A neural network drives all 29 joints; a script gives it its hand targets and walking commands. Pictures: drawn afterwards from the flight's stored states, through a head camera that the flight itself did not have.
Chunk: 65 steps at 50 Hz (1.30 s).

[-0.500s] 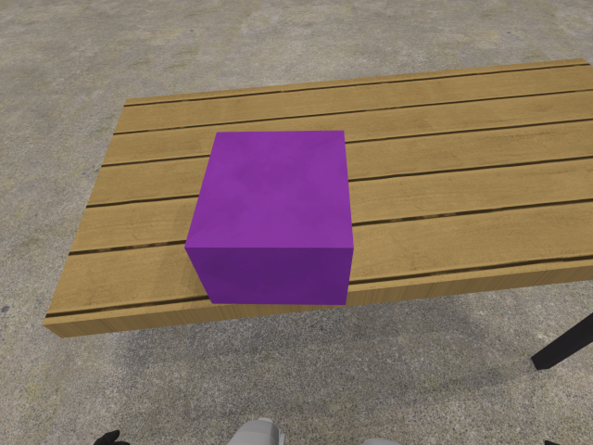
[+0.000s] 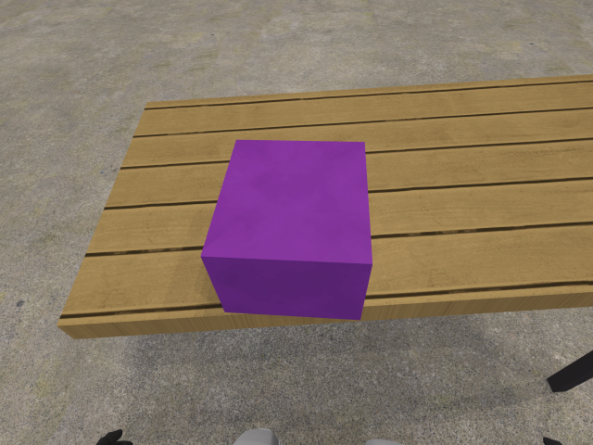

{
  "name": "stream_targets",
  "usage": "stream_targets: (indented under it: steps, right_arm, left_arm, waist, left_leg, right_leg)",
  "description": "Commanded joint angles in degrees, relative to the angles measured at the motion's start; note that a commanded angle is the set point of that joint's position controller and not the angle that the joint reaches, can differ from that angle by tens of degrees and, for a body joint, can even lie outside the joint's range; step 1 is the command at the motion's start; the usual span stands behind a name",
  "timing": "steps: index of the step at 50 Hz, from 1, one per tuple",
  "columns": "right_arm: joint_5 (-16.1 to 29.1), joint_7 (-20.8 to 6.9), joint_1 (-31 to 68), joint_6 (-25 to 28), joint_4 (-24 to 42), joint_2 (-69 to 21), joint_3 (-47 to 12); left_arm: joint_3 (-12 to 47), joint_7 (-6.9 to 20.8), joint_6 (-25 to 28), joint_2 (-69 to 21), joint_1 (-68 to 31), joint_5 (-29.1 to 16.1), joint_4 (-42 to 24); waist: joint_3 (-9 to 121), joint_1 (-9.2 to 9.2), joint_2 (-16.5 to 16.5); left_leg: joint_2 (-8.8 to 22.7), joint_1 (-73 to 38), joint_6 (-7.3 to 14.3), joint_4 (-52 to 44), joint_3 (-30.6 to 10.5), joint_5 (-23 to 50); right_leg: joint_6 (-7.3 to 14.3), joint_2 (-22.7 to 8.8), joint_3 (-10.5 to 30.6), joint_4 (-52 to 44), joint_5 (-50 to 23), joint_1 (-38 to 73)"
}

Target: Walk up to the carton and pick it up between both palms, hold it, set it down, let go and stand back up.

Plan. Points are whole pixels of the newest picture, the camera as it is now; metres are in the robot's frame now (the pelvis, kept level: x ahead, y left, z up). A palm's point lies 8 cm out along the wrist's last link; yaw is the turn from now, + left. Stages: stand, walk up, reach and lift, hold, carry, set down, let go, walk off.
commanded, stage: walk up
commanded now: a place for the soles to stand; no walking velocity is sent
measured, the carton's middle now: (295, 226) +0.41 +0.03 +0.06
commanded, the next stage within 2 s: none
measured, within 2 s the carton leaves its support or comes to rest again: neither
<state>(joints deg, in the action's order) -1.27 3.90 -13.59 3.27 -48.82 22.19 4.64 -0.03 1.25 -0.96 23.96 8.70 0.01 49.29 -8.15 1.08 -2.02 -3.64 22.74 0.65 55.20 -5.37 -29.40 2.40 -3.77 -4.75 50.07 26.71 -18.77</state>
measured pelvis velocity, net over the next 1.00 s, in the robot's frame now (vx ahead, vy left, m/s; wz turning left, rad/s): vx -0.01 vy -0.01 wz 0.04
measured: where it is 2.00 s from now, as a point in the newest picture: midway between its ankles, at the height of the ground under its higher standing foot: outside the picture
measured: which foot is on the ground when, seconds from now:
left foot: down 0.00-0.82, up 0.84-1.00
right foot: down 0.00-1.00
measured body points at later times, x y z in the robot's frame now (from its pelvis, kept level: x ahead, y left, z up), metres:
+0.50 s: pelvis +0.00 +0.01 +0.00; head +0.04 +0.01 +0.45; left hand +0.10 +0.33 -0.11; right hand +0.09 -0.32 -0.11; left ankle +0.00 +0.17 -0.68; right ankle +0.02 -0.09 -0.70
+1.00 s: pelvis -0.01 -0.01 +0.00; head +0.02 -0.01 +0.45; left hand +0.08 +0.33 -0.10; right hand +0.09 -0.33 -0.11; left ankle -0.01 +0.17 -0.66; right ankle +0.03 -0.09 -0.70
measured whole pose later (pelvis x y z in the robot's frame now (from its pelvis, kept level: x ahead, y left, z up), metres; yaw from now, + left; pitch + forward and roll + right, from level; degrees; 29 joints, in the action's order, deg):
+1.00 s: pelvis -0.01 -0.01 +0.00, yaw +2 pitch -6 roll +3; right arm -1.3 4.3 -12.0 3.6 -53.1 22.2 4.6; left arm 0.0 1.3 -1.5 25.4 8.2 0.0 50.5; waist -9.6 1.2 -2.3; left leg -2.4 21.4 -0.4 58.5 -5.3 -30.3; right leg 3.2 -3.3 -4.2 48.6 24.1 -19.3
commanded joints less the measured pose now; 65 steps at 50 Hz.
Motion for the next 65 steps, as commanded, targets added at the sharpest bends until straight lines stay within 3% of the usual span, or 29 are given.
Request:
stream_targets:
  steps: [1,5,6,8,9,10,12,15,16,18,19,23,26,27,29,30,31,35,39,40,41,43,51,55,56,57,58,61,65]
  right_arm:
    - [1.43,-0.22,-2.33,0.97,0.21,14.39,2.04]
    - [0.94,0.32,-8.89,2.73,-2.11,12.88,1.72]
    - [0.63,0.65,-9.78,3.42,-1.71,15.79,2.55]
    - [0.53,1.01,-9.72,3.45,-1.33,21.55,2.99]
    - [0.56,1.40,-7.91,3.35,-1.27,22.27,3.77]
    - [0.18,2.04,-6.11,3.27,-0.65,21.20,3.77]
    - [0.51,2.09,-2.27,3.09,-0.08,19.70,2.63]
    - [0.80,1.78,2.81,2.34,1.15,17.35,1.77]
    - [0.74,1.60,3.00,1.93,0.96,15.59,1.37]
    - [1.89,1.68,3.37,0.92,1.70,11.56,0.19]
    - [1.49,1.69,4.00,0.63,1.05,14.05,1.30]
    - [1.60,0.95,-1.12,1.41,-0.35,13.60,1.45]
    - [1.60,0.64,-6.95,2.50,-2.08,13.14,2.01]
    - [1.31,0.70,-9.37,2.70,-2.75,13.36,2.21]
    - [-0.42,1.59,-10.78,3.25,-2.67,20.67,3.45]
    - [-0.39,1.63,-9.28,3.18,-1.96,21.55,3.14]
    - [0.21,1.62,-6.50,3.15,-1.48,22.59,3.77]
    - [-0.20,1.74,-1.17,3.07,-0.46,19.11,2.99]
    - [0.23,1.25,6.58,1.85,1.28,17.74,2.33]
    - [0.51,1.31,6.75,1.71,1.48,14.84,1.04]
    - [1.45,1.42,8.05,1.35,1.95,11.96,0.60]
    - [1.05,1.92,3.15,0.33,-0.42,14.72,1.60]
    - [1.01,-0.11,-1.44,0.76,-3.01,14.66,2.15]
    - [0.87,0.33,-8.00,2.61,-5.71,13.06,1.87]
    - [0.10,0.68,-9.71,3.10,-5.90,14.57,2.63]
    - [-0.68,1.19,-8.73,3.31,-4.50,19.75,3.60]
    - [-0.40,0.98,-5.78,2.91,-3.27,21.91,3.52]
    - [-0.03,1.47,0.89,2.78,-2.11,20.83,3.21]
    - [0.36,0.90,4.84,1.68,-0.67,18.07,2.22]
  left_arm:
    - [-6.81,-0.15,1.58,16.23,-2.76,3.03,-4.09]
    - [-6.04,-0.41,0.42,12.95,-2.59,1.27,-4.64]
    - [-5.09,-0.67,0.36,11.45,-3.10,0.85,-5.83]
    - [-5.42,-0.76,-0.62,10.77,-6.18,0.81,-6.71]
    - [-5.40,-0.87,-1.06,11.75,-7.52,1.23,-7.27]
    - [-5.17,-0.78,-1.07,11.59,-8.16,1.49,-6.29]
    - [-5.68,-0.31,-0.20,10.94,-4.81,0.95,-4.41]
    - [-5.95,-0.01,0.27,11.67,0.78,1.46,-2.42]
    - [-6.67,-0.26,0.54,13.19,1.22,2.05,-2.34]
    - [-6.96,0.02,1.17,18.17,-0.07,2.60,-3.50]
    - [-6.65,0.13,1.25,17.19,-0.98,2.08,-3.60]
    - [-6.21,-0.40,0.79,15.47,-1.47,2.26,-3.49]
    - [-5.76,-0.08,-0.11,14.65,-5.03,2.05,-5.27]
    - [-5.69,-0.04,-0.18,14.36,-4.71,1.56,-5.88]
    - [-4.86,0.04,-0.27,10.61,-4.93,1.25,-7.86]
    - [-4.99,-0.65,-1.14,9.96,-7.29,1.44,-7.50]
    - [-4.99,-0.59,-1.47,10.99,-7.14,1.22,-7.05]
    - [-5.80,-0.19,-0.84,12.63,-4.26,1.46,-4.16]
    - [-6.81,0.65,-0.01,13.22,2.85,2.10,-1.13]
    - [-7.45,0.41,0.73,14.19,4.60,2.57,-0.89]
    - [-7.43,0.20,1.26,18.85,7.36,2.73,-0.17]
    - [-6.92,0.22,0.87,19.45,-0.09,2.02,-2.36]
    - [-6.53,0.20,0.92,16.45,-0.20,2.75,-2.55]
    - [-5.20,0.10,0.42,14.15,-4.13,1.19,-3.83]
    - [-4.83,0.03,0.11,11.46,-3.03,0.75,-3.97]
    - [-4.32,0.07,-0.26,9.47,-3.72,0.61,-5.30]
    - [-4.55,-0.55,-1.05,10.46,-5.35,1.13,-5.19]
    - [-5.29,-0.24,-0.85,12.21,-5.43,1.31,-2.89]
    - [-6.06,-0.04,-0.10,12.38,0.64,1.74,0.29]
  waist:
    - [1.57,0.96,-9.89]
    - [10.22,-1.59,-8.57]
    - [12.35,-2.62,-2.47]
    - [11.89,-3.11,10.20]
    - [8.80,-3.11,7.31]
    - [7.12,-3.06,3.32]
    - [7.82,-0.62,7.53]
    - [9.99,1.67,7.76]
    - [9.12,2.43,6.19]
    - [7.36,3.15,-8.95]
    - [6.49,3.11,-5.76]
    - [5.00,1.67,-6.02]
    - [7.29,-1.71,-9.03]
    - [9.15,-2.87,-6.52]
    - [10.41,-3.23,6.64]
    - [8.28,-3.40,8.46]
    - [7.42,-2.42,6.02]
    - [6.40,-1.24,10.11]
    - [7.46,3.04,10.01]
    - [7.92,4.62,1.73]
    - [5.69,6.60,-13.04]
    - [3.15,2.88,-3.57]
    - [2.68,3.03,-8.30]
    - [10.40,-2.11,-6.75]
    - [12.03,-2.84,-1.68]
    - [11.84,-2.55,8.55]
    - [9.58,-2.80,7.80]
    - [5.71,-1.07,8.09]
    - [7.83,1.30,9.40]
  left_leg:
    - [3.17,4.66,1.04,-0.48,7.06,1.04]
    - [1.17,-5.50,2.37,-18.68,6.24,22.57]
    - [6.66,-11.09,5.06,-19.12,-5.73,31.07]
    - [21.02,-15.35,16.82,-23.86,-35.35,46.07]
    - [22.74,-13.23,17.86,-24.91,-36.47,42.42]
    - [21.60,-12.18,18.00,-24.40,-35.74,39.98]
    - [19.39,-9.01,15.60,-21.55,-29.03,46.12]
    - [14.19,-0.42,10.49,-17.40,-20.56,34.83]
    - [11.23,4.27,8.04,-13.90,-16.36,30.87]
    - [-0.69,11.94,2.60,1.24,3.83,8.29]
    - [0.34,10.46,1.68,5.10,5.53,-5.79]
    - [3.17,6.40,1.72,3.59,5.54,-3.54]
    - [2.16,-4.13,2.02,-13.06,9.82,9.08]
    - [1.47,-7.28,2.27,-19.96,8.95,16.34]
    - [16.03,-15.10,10.77,-24.77,-25.67,28.94]
    - [23.06,-11.21,17.54,-26.91,-34.78,34.95]
    - [23.15,-10.94,17.91,-27.76,-36.19,32.20]
    - [17.71,-8.18,13.99,-23.72,-27.72,35.97]
    - [14.10,6.65,10.50,-20.17,-18.88,18.35]
    - [10.39,9.84,7.64,-13.41,-11.89,18.38]
    - [0.33,17.38,2.97,2.61,-0.80,8.45]
    - [-0.15,12.03,2.09,8.02,0.88,-5.85]
    - [4.02,6.38,0.56,0.28,5.39,-0.61]
    - [2.53,-9.12,0.93,-23.43,10.02,15.27]
    - [4.18,-14.26,2.75,-24.73,1.47,18.86]
    - [15.75,-16.33,7.44,-28.51,-22.28,22.35]
    - [22.81,-12.36,14.68,-30.31,-33.61,23.61]
    - [20.96,-9.22,16.34,-27.00,-28.80,30.41]
    - [16.71,-0.89,11.57,-22.92,-21.77,27.43]
  right_leg:
    - [8.64,-14.28,15.70,-26.69,-9.30,0.67]
    - [4.05,-7.21,4.71,-7.12,-30.02,6.42]
    - [1.84,-5.53,3.50,2.66,-31.08,0.31]
    - [-1.34,0.38,8.47,8.37,10.52,-13.88]
    - [-1.13,-1.14,10.82,9.74,12.57,-14.58]
    - [-0.81,-1.48,10.46,9.11,10.39,-15.32]
    - [-0.29,-1.13,9.13,3.64,5.08,-10.88]
    - [1.09,-0.37,7.47,-8.44,-9.81,3.84]
    - [1.58,-2.95,12.13,-14.51,-12.96,7.39]
    - [8.16,-16.11,23.81,-29.35,-6.88,8.92]
    - [12.19,-20.35,26.12,-30.23,-11.87,7.71]
    - [11.36,-15.99,18.77,-23.37,-26.83,4.81]
    - [8.00,-11.02,9.50,-15.51,-23.42,2.27]
    - [6.15,-9.05,7.45,-9.69,-24.84,3.50]
    - [-0.04,0.45,4.47,8.68,-12.31,-12.63]
    - [-0.58,0.44,8.87,9.27,12.00,-14.37]
    - [-0.30,-0.02,11.27,10.37,12.45,-14.40]
    - [0.26,-0.35,8.66,6.26,4.18,-10.30]
    - [1.14,0.75,6.89,-6.87,-4.11,7.03]
    - [1.50,-1.25,10.50,-17.46,-3.33,11.70]
    - [3.91,-12.18,26.31,-31.05,-0.39,13.32]
    - [6.94,-19.43,33.16,-37.50,10.99,1.64]
    - [8.31,-13.66,20.25,-29.53,-0.54,5.32]
    - [7.62,-9.77,9.42,-11.20,-30.43,5.86]
    - [4.50,-7.25,7.69,-2.26,-26.42,-0.15]
    - [0.19,-1.08,5.02,6.35,-11.98,-10.33]
    - [-0.92,0.61,9.17,5.38,10.00,-12.82]
    - [-0.67,-0.47,11.34,6.30,7.94,-11.13]
    - [0.28,1.13,7.43,-7.13,-0.84,2.36]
